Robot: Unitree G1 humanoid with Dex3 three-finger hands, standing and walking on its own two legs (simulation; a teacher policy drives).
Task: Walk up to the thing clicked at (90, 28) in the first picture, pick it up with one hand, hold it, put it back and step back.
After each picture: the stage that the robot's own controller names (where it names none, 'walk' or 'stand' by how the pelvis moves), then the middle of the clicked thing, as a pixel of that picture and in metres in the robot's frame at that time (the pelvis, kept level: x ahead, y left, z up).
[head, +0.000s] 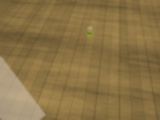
stand; (89, 31) +1.56 -0.11 -0.72
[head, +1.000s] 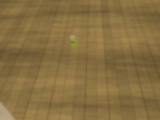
walk; (73, 40) +1.45 +0.18 -0.70
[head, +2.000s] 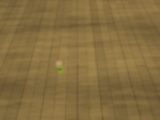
walk; (59, 66) +0.99 +0.29 -0.71
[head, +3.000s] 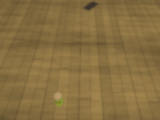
walk; (58, 98) +0.64 +0.22 -0.71
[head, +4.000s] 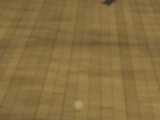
walk; (78, 107) +0.51 +0.04 -0.67
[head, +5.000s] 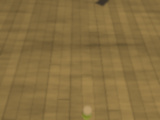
stand; (87, 112) +0.46 -0.06 -0.68
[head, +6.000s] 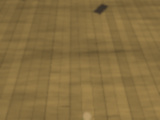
walk; (86, 118) +0.47 -0.04 -0.71
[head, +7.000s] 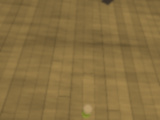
walk; (87, 111) +0.46 -0.07 -0.68
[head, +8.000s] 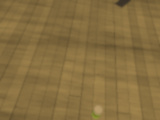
walk; (97, 111) +0.46 -0.14 -0.69
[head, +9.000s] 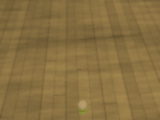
walk; (82, 106) +0.47 +0.03 -0.68
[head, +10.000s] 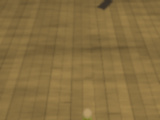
walk; (87, 115) +0.46 -0.03 -0.70
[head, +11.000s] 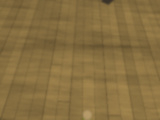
stand; (86, 116) +0.40 -0.06 -0.69
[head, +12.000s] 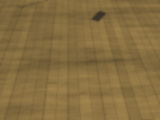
stand; out of the picture +0.38 -0.04 -0.72
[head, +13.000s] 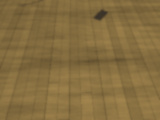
stand; out of the picture +0.37 -0.05 -0.72
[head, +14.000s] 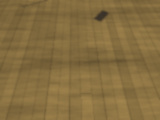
stand; out of the picture +0.36 -0.05 -0.72
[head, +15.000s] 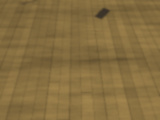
stand; out of the picture +0.35 -0.04 -0.72
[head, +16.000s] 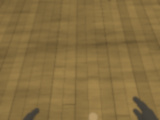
go down; (93, 119) +0.39 -0.02 -0.65
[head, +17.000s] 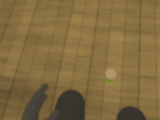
go down; (110, 76) +0.46 -0.01 -0.47
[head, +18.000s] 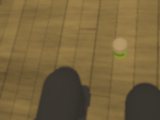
go down; (120, 48) +0.51 -0.02 -0.29
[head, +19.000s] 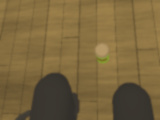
go down; (102, 53) +0.50 +0.01 -0.31
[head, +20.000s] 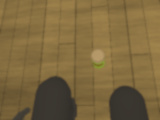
go down; (98, 59) +0.50 +0.01 -0.33
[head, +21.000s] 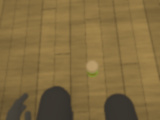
go down; (92, 69) +0.47 +0.01 -0.41
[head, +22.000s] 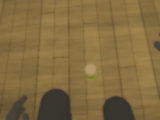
go down; (90, 72) +0.47 +0.01 -0.42
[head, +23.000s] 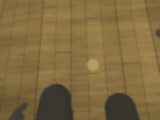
go down; (93, 67) +0.48 +0.01 -0.39
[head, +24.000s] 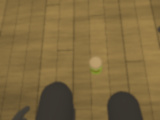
go down; (95, 65) +0.49 +0.01 -0.37
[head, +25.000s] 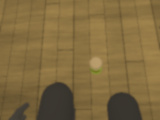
go down; (95, 65) +0.48 +0.01 -0.39
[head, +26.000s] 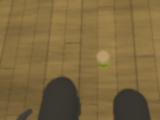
go down; (103, 59) +0.49 +0.01 -0.36
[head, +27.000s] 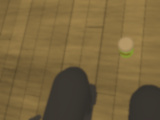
go down; (126, 47) +0.50 -0.02 -0.32
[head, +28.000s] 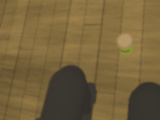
go down; (125, 44) +0.50 -0.02 -0.31
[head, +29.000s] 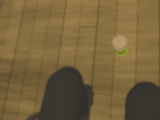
go down; (120, 46) +0.50 -0.01 -0.31
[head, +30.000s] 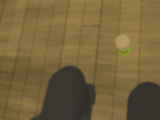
go down; (123, 45) +0.50 -0.01 -0.31
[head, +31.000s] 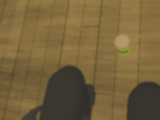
go down; (122, 45) +0.50 -0.01 -0.30
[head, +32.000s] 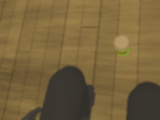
go down; (122, 46) +0.50 -0.01 -0.30
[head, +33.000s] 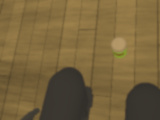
go down; (119, 48) +0.50 -0.01 -0.31
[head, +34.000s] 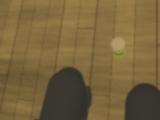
go down; (118, 47) +0.50 -0.01 -0.31
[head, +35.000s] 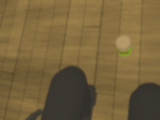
go down; (123, 46) +0.50 -0.01 -0.31
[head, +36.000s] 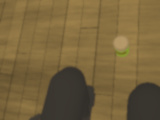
go down; (121, 46) +0.50 -0.01 -0.31
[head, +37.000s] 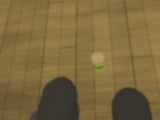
go down; (98, 61) +0.50 +0.02 -0.31
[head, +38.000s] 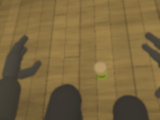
go down; (101, 71) +0.49 +0.03 -0.35
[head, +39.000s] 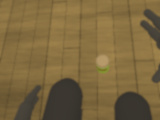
go down; (102, 64) +0.49 +0.03 -0.34
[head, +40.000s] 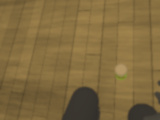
go down; (121, 72) +0.47 +0.02 -0.45
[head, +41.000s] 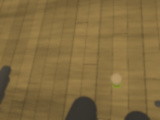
go down; (116, 80) +0.46 +0.01 -0.52
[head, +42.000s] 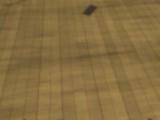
stand; out of the picture +0.37 +0.00 -0.65
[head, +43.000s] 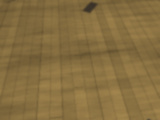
stand; out of the picture +0.38 +0.00 -0.65
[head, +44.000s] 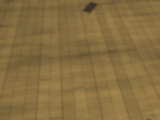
stand; out of the picture +0.37 +0.00 -0.65
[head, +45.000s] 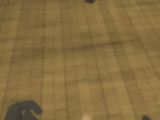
lift; out of the picture +0.39 -0.01 -0.65
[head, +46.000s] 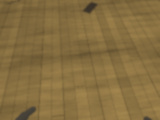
stand; out of the picture +0.39 +0.00 -0.67
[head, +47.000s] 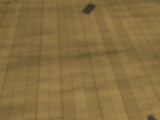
stand; out of the picture +0.38 -0.01 -0.65
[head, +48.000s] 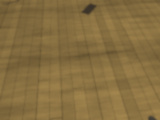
stand; out of the picture +0.38 -0.01 -0.65
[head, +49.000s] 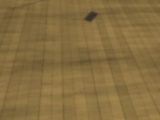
stand; out of the picture +0.39 -0.01 -0.72
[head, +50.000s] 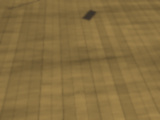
stand; out of the picture +0.39 -0.02 -0.72
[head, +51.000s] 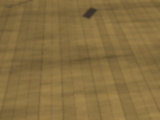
walk; out of the picture +0.37 -0.01 -0.72
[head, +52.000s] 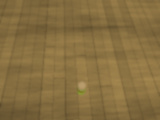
walk; (81, 88) +0.61 -0.03 -0.71
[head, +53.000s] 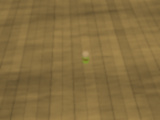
walk; (85, 57) +0.98 +0.03 -0.70
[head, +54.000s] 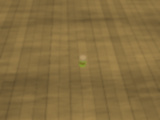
stand; (82, 61) +1.01 -0.03 -0.70
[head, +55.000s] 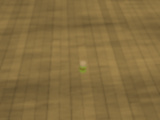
stand; (82, 66) +0.99 -0.02 -0.73
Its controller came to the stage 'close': yes
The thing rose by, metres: 0.00
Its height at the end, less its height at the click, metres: +0.00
